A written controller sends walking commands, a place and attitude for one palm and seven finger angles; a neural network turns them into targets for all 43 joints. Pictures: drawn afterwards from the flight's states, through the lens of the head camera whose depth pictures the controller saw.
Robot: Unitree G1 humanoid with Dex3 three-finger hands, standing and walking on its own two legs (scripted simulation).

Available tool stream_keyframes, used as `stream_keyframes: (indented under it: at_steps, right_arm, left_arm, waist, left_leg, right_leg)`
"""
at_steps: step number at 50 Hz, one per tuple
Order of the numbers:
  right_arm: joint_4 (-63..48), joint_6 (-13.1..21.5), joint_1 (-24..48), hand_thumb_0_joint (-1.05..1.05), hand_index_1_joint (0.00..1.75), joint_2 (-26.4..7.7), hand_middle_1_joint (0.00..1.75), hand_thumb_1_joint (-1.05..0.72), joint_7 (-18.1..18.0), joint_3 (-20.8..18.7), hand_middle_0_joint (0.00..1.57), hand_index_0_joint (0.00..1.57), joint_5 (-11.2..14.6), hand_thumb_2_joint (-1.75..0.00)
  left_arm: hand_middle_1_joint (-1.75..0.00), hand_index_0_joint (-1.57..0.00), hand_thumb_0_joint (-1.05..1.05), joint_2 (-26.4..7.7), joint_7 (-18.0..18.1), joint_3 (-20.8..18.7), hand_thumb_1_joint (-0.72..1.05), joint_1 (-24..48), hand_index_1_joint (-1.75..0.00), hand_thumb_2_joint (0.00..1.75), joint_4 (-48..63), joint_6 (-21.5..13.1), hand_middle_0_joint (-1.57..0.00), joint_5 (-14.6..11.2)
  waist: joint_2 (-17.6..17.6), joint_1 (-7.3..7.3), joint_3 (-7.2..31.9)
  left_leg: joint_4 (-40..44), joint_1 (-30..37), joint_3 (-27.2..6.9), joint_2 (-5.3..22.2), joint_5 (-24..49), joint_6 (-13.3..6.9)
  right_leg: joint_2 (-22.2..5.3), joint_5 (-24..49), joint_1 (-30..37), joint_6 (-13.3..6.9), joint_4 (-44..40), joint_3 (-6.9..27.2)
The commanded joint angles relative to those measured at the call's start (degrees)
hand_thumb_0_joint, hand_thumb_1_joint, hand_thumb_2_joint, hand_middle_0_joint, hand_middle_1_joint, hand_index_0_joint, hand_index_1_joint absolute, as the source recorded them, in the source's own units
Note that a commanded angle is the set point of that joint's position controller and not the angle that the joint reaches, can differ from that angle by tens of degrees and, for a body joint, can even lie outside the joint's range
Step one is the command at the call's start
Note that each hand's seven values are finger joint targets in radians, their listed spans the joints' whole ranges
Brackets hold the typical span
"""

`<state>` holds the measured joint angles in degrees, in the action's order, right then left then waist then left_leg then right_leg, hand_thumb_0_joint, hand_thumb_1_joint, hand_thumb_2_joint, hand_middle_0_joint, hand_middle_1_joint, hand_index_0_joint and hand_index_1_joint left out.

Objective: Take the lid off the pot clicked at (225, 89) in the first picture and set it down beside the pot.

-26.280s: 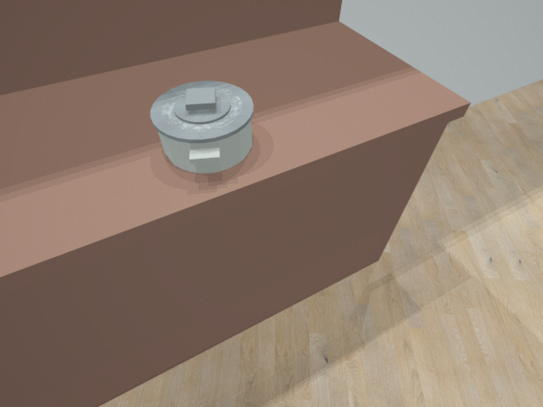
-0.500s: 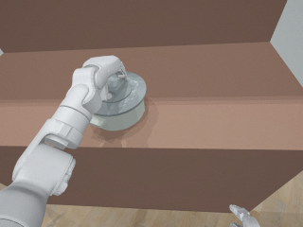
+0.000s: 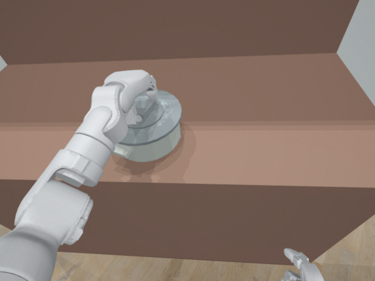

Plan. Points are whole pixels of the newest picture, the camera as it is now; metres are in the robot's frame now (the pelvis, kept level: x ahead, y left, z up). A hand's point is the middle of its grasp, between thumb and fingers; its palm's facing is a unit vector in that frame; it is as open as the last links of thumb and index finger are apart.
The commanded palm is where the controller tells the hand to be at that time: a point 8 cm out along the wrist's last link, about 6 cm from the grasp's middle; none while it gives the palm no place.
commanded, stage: close the fingers and squeeze the knob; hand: left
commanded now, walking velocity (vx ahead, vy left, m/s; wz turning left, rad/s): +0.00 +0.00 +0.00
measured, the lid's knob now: (140, 107) +0.47 +0.11 +0.13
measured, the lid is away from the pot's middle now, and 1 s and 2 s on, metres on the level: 0.01 0.01 0.01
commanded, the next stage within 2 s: lift the lid straight up in 0.74 s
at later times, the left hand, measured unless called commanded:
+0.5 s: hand (134, 108) +0.44 +0.11 +0.16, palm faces -0.29 -0.02 -0.96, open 8.8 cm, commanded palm +0.42 +0.12 +0.22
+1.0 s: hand (135, 107) +0.44 +0.11 +0.16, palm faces -0.31 -0.01 -0.95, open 8.8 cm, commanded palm +0.43 +0.12 +0.23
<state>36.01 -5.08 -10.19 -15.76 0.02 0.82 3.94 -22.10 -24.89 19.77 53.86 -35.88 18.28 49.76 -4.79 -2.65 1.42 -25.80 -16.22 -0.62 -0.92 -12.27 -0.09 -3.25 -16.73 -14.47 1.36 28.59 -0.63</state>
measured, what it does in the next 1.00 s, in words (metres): stands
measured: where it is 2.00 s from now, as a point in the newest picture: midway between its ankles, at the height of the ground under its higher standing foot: outside the picture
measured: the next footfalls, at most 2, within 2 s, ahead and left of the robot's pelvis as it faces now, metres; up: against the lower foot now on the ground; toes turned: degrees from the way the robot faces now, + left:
none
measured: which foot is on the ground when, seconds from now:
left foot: down 0.00-1.00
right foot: down 0.00-1.00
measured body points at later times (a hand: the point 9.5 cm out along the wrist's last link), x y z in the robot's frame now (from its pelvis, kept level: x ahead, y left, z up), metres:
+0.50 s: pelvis +0.00 +0.00 +0.00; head +0.02 -0.04 +0.45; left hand +0.45 +0.11 +0.21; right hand +0.15 -0.24 -0.12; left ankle +0.01 +0.12 -0.74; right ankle -0.02 -0.13 -0.74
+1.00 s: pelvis +0.00 +0.00 +0.00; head +0.01 -0.04 +0.45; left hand +0.45 +0.11 +0.21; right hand +0.14 -0.24 -0.12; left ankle +0.01 +0.12 -0.74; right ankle -0.02 -0.13 -0.74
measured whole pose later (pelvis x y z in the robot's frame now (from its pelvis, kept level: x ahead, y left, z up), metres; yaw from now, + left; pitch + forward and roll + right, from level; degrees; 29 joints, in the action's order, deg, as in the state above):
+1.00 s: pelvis +0.00 +0.00 +0.00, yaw +0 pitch +2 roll +1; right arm 37.1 -4.4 -10.8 -15.5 -0.6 1.2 3.6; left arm -21.8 -26.0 20.8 55.9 -37.8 17.6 49.5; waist -4.8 -2.8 1.0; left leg -25.6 -16.0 -1.1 -1.1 -12.0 -0.2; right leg -3.4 -16.4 -14.0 1.4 28.0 -1.0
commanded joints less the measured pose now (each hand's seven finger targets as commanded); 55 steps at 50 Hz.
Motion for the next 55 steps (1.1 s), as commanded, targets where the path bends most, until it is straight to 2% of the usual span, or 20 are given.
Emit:
stream_keyframes:
  at_steps: [1,4,7,10,11,13,16,20,21,22,26,28,31,34,37,40,46,49,52,55]
  right_arm:
    - [-7.9,2.4,5.1,0.0,0.3,-5.5,0.3,-0.9,0.4,-2.4,0.2,0.2,-0.2,-0.9]
    - [-7.3,2.0,5.1,0.0,0.3,-5.1,0.3,-0.9,0.2,-1.8,0.2,0.2,-0.2,-0.9]
    - [-7.3,2.1,4.9,0.0,0.3,-5.3,0.3,-0.9,0.0,-1.8,0.2,0.2,-0.5,-0.9]
    - [-7.8,2.3,5.8,0.0,0.3,-4.7,0.3,-0.9,0.3,-1.8,0.2,0.2,-0.3,-0.9]
    - [-7.3,2.0,4.7,0.0,0.3,-5.5,0.3,-0.9,0.4,-2.4,0.2,0.2,-0.5,-0.9]
    - [-7.4,2.0,5.3,0.0,0.3,-5.3,0.3,-0.9,0.3,-1.9,0.2,0.2,-0.5,-0.9]
    - [-7.6,2.1,5.1,0.0,0.3,-5.6,0.3,-0.9,0.4,-2.2,0.2,0.2,-0.6,-0.9]
    - [-8.1,2.4,5.7,0.0,0.3,-4.8,0.3,-0.9,0.9,-2.0,0.2,0.2,-0.5,-0.9]
    - [-8.2,2.3,5.3,0.0,0.3,-5.4,0.3,-0.9,1.0,-2.6,0.2,0.2,-0.6,-0.9]
    - [-8.1,2.4,5.3,0.0,0.3,-5.1,0.3,-0.9,1.1,-2.2,0.2,0.2,-0.6,-0.9]
    - [-8.1,1.9,5.9,0.0,0.3,-5.5,0.3,-0.9,0.8,-2.3,0.2,0.2,-0.3,-0.9]
    - [-7.9,2.0,5.9,0.0,0.3,-5.2,0.3,-0.9,0.5,-2.0,0.2,0.2,-0.4,-0.9]
    - [-7.6,1.9,5.3,0.0,0.3,-5.7,0.3,-0.9,0.4,-2.2,0.2,0.2,-0.4,-0.9]
    - [-7.4,1.9,5.7,0.0,0.3,-5.0,0.3,-0.9,0.1,-1.6,0.2,0.2,-0.1,-0.9]
    - [-7.2,2.2,5.0,0.0,0.3,-5.1,0.3,-0.9,0.1,-1.8,0.2,0.2,-0.4,-0.9]
    - [-6.8,2.3,4.8,0.0,0.3,-5.3,0.3,-0.9,-0.4,-1.5,0.2,0.2,-0.4,-0.9]
    - [-6.9,2.9,4.3,0.0,0.3,-5.5,0.3,-0.9,-0.4,-2.1,0.2,0.2,-0.6,-0.9]
    - [-6.2,3.6,3.6,0.0,0.3,-5.3,0.3,-0.9,-0.9,-1.7,0.2,0.2,-0.6,-0.9]
    - [-7.0,4.8,3.8,0.0,0.3,-4.9,0.3,-0.9,-0.7,-1.8,0.2,0.2,-0.8,-0.9]
    - [-6.9,5.2,4.0,0.0,0.3,-4.9,0.3,-0.9,-0.3,-2.0,0.2,0.2,-0.7,-0.9]
  left_arm:
    - [-0.85,-0.68,0.0,-5.9,1.8,-3.1,0.11,30.5,-0.85,1.07,13.1,-1.1,-0.68,-0.3]
    - [-0.88,-0.69,0.0,-7.4,1.8,-4.5,0.16,29.7,-0.88,1.04,8.7,-0.1,-0.69,0.5]
    - [-0.88,-0.69,0.0,-10.2,1.8,-6.7,0.18,32.1,-0.88,1.04,11.6,-0.8,-0.69,0.3]
    - [-0.84,-0.68,0.0,-4.5,0.9,-2.0,0.17,30.4,-0.84,1.09,11.3,-0.5,-0.68,0.2]
    - [-0.83,-0.68,0.0,-6.1,1.0,-3.9,0.18,30.2,-0.83,1.1,13.1,-0.9,-0.68,-0.8]
    - [-0.83,-0.68,0.0,-9.3,1.1,-6.2,0.19,31.0,-0.83,1.12,11.3,-0.5,-0.68,0.8]
    - [-0.83,-0.69,0.0,-8.6,1.0,-6.3,0.21,29.3,-0.83,1.13,13.3,-0.9,-0.68,-0.9]
    - [-0.84,-0.7,0.0,-7.1,0.8,-4.3,0.25,30.4,-0.83,1.15,15.7,-0.7,-0.69,0.3]
    - [-0.84,-0.71,0.0,-8.4,1.1,-5.8,0.26,28.9,-0.83,1.15,17.4,-1.1,-0.7,-0.8]
    - [-0.84,-0.71,0.0,-11.4,1.2,-8.1,0.27,28.6,-0.83,1.15,15.5,-1.0,-0.7,0.6]
    - [-0.85,-0.72,0.0,-7.8,1.2,-5.3,0.32,27.4,-0.83,1.17,14.7,-0.7,-0.71,-1.0]
    - [-0.85,-0.73,0.0,-9.6,1.4,-6.1,0.34,30.1,-0.83,1.17,13.9,-0.6,-0.72,0.7]
    - [-0.86,-0.74,0.0,-10.2,1.8,-6.9,0.37,28.7,-0.83,1.18,13.9,-0.7,-0.73,0.0]
    - [-0.86,-0.75,0.0,-8.3,1.8,-4.8,0.41,30.3,-0.84,1.19,10.6,-0.3,-0.74,1.1]
    - [-0.87,-0.76,0.0,-10.0,2.0,-6.0,0.43,33.0,-0.84,1.2,12.8,-0.9,-0.76,1.2]
    - [-0.87,-0.77,0.0,-11.1,1.8,-7.3,0.45,30.4,-0.84,1.21,7.6,-0.4,-0.76,1.2]
    - [-0.87,-0.78,0.0,-8.9,1.9,-5.0,0.46,35.0,-0.85,1.22,11.9,-1.5,-0.77,0.3]
    - [-0.86,-0.78,0.0,-13.5,2.0,-8.7,0.46,37.4,-0.85,1.22,9.4,-1.2,-0.77,1.2]
    - [-0.86,-0.78,0.0,-13.3,2.1,-8.2,0.46,40.2,-0.85,1.22,14.1,-2.5,-0.77,0.7]
    - [-0.86,-0.78,0.0,-10.7,1.5,-6.6,0.46,37.0,-0.85,1.22,12.7,-1.9,-0.77,0.7]
  waist:
    - [6.6,-1.01,21.5]
    - [7.9,-0.54,19.7]
    - [8.3,-0.26,23.2]
    - [7.2,-0.65,21.4]
    - [7.6,-0.84,22.5]
    - [7.5,-0.24,21.8]
    - [7.6,-0.15,22.2]
    - [6.3,0.05,23.4]
    - [6.4,-0.03,23.8]
    - [7.1,0.6,24.3]
    - [8.4,-0.24,20.4]
    - [7.5,-0.05,20.6]
    - [6.1,-0.11,21.8]
    - [6.8,-0.32,20.0]
    - [6.1,-0.37,23.0]
    - [8.4,-0.05,20.8]
    - [5.8,-1.01,22.1]
    - [7.9,-0.38,22.1]
    - [4.7,-0.08,26.6]
    - [6.4,0.02,24.5]
  left_leg:
    - [-0.5,14.5,-0.3,-2.3,17.7,-4.1]
    - [0.3,12.6,0.1,-2.5,14.3,-3.9]
    - [0.4,13.3,0.2,-2.7,15.2,-4.0]
    - [-0.5,14.3,-0.1,-2.7,18.7,-4.1]
    - [-0.9,15.0,-0.4,-2.5,20.1,-4.2]
    - [-0.4,13.6,0.0,-2.7,17.8,-4.0]
    - [-0.6,14.0,-0.4,-2.7,19.3,-4.2]
    - [-0.7,15.6,-0.7,-2.6,22.4,-3.9]
    - [-1.3,16.0,-1.0,-2.4,23.3,-4.2]
    - [-0.7,15.2,-0.7,-2.5,23.0,-4.0]
    - [-0.3,13.2,0.0,-2.6,17.7,-4.1]
    - [-0.1,13.2,-0.1,-2.7,16.6,-3.9]
    - [-0.3,13.8,-0.3,-2.6,17.2,-4.0]
    - [0.5,12.5,0.0,-2.7,14.9,-3.7]
    - [0.4,13.9,-0.2,-2.7,15.6,-3.8]
    - [0.6,11.5,0.2,-2.9,13.6,-4.0]
    - [0.0,14.7,-0.8,-2.7,16.5,-4.1]
    - [1.0,13.6,-0.6,-2.8,14.0,-4.2]
    - [0.9,16.2,-1.1,-2.9,17.5,-4.0]
    - [0.3,16.0,-1.0,-2.7,19.6,-4.2]
  right_leg:
    - [4.0,23.2,1.5,-3.3,-2.1,-3.2]
    - [4.2,21.4,1.2,-3.2,-2.3,-3.2]
    - [3.9,23.1,3.9,-3.0,-2.0,-2.8]
    - [4.0,24.8,1.9,-3.1,-1.9,-3.1]
    - [3.9,25.7,2.5,-3.2,-2.0,-3.3]
    - [4.1,24.9,3.1,-3.2,-1.9,-2.9]
    - [3.7,26.0,3.5,-3.3,-1.7,-3.2]
    - [4.2,26.6,3.5,-3.1,-1.6,-3.0]
    - [3.9,27.3,4.1,-3.2,-1.6,-3.1]
    - [4.2,27.1,5.1,-3.0,-1.5,-2.8]
    - [3.8,25.0,3.4,-3.1,-2.3,-3.3]
    - [4.2,23.8,3.3,-3.2,-2.4,-3.1]
    - [4.0,23.9,3.5,-3.4,-2.3,-3.1]
    - [4.2,22.0,2.3,-3.3,-2.4,-3.2]
    - [4.3,22.5,3.4,-3.2,-2.3,-2.9]
    - [4.1,22.6,3.6,-3.0,-2.6,-2.8]
    - [4.1,22.9,2.3,-3.5,-2.6,-3.1]
    - [4.3,22.3,3.5,-3.1,-2.8,-2.7]
    - [4.1,24.3,5.2,-3.1,-2.2,-2.5]
    - [4.2,25.8,4.2,-3.2,-2.3,-2.7]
